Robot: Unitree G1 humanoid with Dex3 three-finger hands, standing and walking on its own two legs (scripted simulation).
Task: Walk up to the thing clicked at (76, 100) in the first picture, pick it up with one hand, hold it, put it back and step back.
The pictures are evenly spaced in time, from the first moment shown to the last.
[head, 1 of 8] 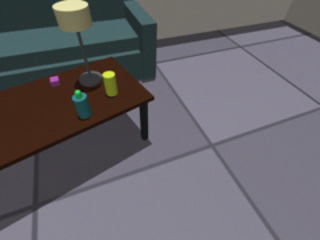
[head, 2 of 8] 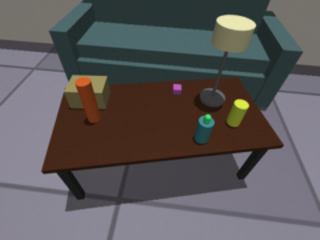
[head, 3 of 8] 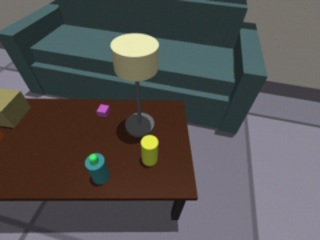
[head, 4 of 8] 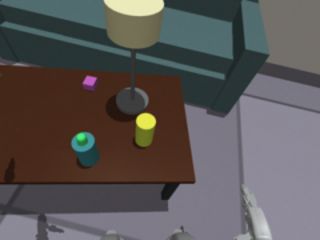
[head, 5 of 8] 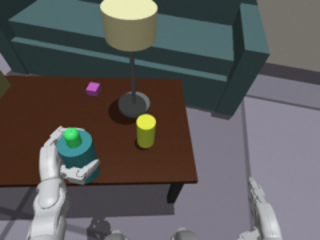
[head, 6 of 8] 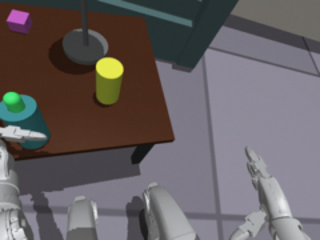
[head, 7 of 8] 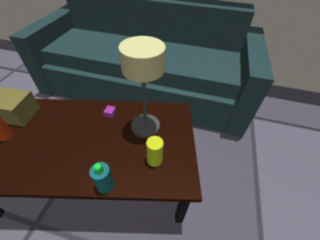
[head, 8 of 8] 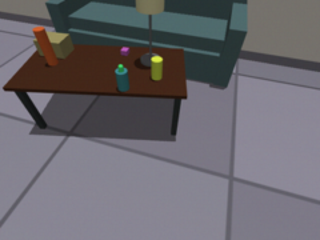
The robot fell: no
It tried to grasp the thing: yes
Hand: left
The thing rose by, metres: 0.24
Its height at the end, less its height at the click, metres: +0.00
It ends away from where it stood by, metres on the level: 0.04
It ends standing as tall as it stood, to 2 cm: yes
